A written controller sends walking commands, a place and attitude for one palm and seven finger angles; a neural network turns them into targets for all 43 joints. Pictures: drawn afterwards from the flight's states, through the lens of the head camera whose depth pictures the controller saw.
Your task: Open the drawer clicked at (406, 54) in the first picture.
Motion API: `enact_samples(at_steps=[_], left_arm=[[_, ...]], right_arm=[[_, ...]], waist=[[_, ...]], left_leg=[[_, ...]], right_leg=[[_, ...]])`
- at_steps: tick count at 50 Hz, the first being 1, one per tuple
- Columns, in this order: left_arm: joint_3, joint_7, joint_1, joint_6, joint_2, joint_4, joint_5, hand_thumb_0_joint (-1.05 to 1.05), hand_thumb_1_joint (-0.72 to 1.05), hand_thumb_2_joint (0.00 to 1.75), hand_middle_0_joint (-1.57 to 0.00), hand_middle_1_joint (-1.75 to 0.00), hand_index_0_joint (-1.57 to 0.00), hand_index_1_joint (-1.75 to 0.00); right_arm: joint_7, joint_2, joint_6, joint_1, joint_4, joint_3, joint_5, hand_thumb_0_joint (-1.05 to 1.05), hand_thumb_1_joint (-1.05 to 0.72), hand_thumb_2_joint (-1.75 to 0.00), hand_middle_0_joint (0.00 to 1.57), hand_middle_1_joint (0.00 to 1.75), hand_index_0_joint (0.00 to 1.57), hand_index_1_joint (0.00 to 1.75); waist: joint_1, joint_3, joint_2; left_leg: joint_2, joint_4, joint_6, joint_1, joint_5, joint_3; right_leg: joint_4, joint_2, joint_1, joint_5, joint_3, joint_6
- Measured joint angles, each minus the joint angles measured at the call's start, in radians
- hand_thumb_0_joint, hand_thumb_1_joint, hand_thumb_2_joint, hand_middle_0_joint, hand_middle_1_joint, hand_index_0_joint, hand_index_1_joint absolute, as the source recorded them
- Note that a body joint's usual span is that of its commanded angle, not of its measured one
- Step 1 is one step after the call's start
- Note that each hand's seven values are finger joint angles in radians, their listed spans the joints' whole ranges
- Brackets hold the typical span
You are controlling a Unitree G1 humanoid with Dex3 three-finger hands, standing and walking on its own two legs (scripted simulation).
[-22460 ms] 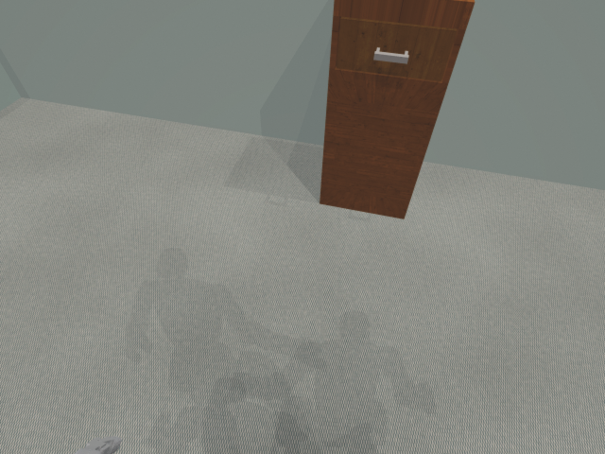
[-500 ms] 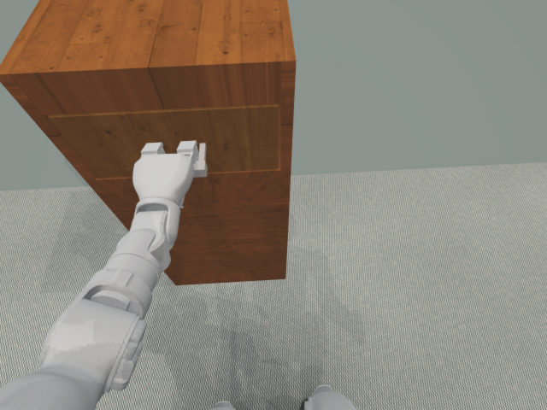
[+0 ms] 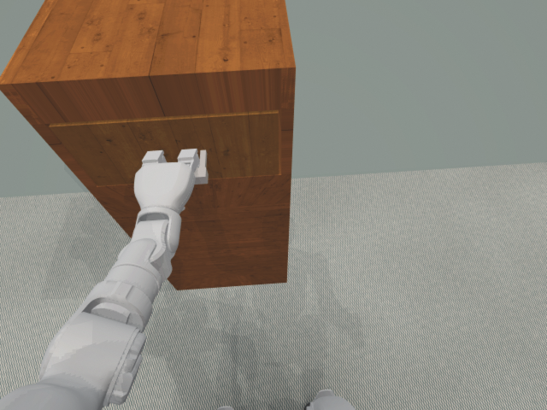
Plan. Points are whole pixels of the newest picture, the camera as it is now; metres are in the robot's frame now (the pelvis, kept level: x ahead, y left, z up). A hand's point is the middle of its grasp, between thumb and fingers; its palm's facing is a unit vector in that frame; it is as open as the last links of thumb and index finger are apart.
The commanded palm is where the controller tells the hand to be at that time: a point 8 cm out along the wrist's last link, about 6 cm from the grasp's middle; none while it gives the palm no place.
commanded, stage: pull the drawer open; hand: left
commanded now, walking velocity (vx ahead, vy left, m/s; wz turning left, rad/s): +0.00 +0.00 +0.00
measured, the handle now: (176, 167) +0.50 +0.15 +0.01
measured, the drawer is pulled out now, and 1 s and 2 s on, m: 0.00 0.14 0.24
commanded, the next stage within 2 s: none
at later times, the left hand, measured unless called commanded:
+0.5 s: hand (174, 231) +0.39 +0.15 -0.01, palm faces -0.01 -0.07 -1.00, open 5.5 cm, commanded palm +0.34 +0.16 +0.05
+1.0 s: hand (170, 279) +0.31 +0.15 -0.01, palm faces +0.00 -0.09 -1.00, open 5.6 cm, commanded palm +0.27 +0.16 +0.05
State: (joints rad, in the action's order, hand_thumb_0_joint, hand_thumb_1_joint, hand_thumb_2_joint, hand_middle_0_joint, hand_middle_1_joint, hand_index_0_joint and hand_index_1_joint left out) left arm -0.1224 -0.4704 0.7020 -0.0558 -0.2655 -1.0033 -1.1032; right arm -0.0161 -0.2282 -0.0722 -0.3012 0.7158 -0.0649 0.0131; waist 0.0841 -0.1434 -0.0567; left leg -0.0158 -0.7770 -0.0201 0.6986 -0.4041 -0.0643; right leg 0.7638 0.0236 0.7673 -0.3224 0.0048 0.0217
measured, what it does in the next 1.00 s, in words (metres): stands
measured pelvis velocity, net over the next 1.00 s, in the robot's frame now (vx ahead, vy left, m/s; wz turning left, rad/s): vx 0.01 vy -0.01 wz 0.01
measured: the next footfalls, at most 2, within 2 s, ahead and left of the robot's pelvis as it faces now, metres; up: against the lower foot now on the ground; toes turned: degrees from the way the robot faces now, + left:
none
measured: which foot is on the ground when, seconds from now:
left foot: down 0.00-1.00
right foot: down 0.00-1.00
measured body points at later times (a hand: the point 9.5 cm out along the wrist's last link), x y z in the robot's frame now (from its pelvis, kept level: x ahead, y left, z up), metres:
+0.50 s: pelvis +0.03 +0.00 +0.01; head +0.09 -0.02 +0.46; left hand +0.39 +0.15 +0.05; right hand +0.17 -0.25 -0.12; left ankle -0.03 +0.11 -0.70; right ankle +0.02 -0.11 -0.70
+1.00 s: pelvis +0.01 -0.01 +0.01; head +0.05 -0.04 +0.46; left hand +0.31 +0.15 +0.05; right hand +0.19 -0.24 -0.11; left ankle -0.03 +0.11 -0.70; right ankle +0.02 -0.11 -0.70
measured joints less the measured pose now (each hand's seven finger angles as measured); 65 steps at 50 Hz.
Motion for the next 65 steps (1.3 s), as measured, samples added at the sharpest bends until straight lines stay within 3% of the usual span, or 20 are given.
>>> enact_samples(at_steps=[24, 39, 65], left_arm=[[-0.12, 0.031, -0.353, -0.103, 0.074, 0.392, -0.009, 0.01, 0.75, 0.8, -0.31, -1.34, -0.4, -1.34], [-0.145, 0.03, -0.534, -0.086, 0.072, 0.559, -0.024, 0.02, 0.74, 0.81, -0.31, -1.35, -0.41, -1.34], [-0.141, 0.006, -0.751, -0.05, 0.049, 0.707, -0.026, 0.03, 0.72, 0.81, -0.33, -1.33, -0.41, -1.34]], right_arm=[[0.014, 0.004, -0.058, 0.123, -0.066, 0.005, -0.013, 0.01, -0.91, -0.9, 0.2, 0.3, 0.2, 0.3], [0.022, 0.013, -0.049, 0.165, -0.078, 0.019, -0.006, 0.01, -0.91, -0.9, 0.2, 0.3, 0.2, 0.3], [0.011, 0.009, -0.021, 0.183, -0.068, 0.022, 0.001, 0.01, -0.91, -0.9, 0.19, 0.3, 0.2, 0.3]], waist=[[-0.072, 0.001, 0.004], [-0.104, 0.012, 0.005], [-0.117, 0.041, 0.005]], left_leg=[[0.002, 0.075, 0.007, -0.158, -0.014, 0.017], [0.003, 0.071, 0.017, -0.197, -0.017, 0.025], [0.002, 0.064, 0.028, -0.234, 0.014, 0.014]], right_leg=[[-0.065, 0.0, -0.159, -0.027, -0.013, 0.003], [-0.043, 0.0, -0.192, -0.04, -0.018, 0.013], [-0.015, 0.002, -0.214, -0.016, -0.008, 0.026]])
